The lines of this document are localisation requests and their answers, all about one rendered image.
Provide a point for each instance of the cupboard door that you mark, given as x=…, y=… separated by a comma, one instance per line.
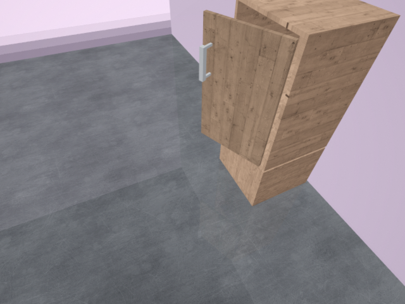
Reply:
x=249, y=66

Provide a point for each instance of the handle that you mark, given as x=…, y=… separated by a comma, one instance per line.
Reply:
x=202, y=62

